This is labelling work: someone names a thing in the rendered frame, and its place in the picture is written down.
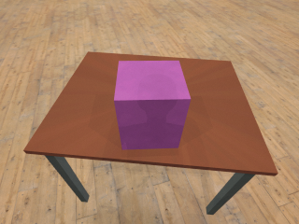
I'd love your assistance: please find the carton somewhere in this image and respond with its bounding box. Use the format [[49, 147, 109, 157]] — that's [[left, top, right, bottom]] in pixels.
[[114, 61, 191, 150]]

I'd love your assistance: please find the table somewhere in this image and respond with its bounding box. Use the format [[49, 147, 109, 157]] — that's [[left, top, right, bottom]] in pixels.
[[23, 51, 278, 215]]

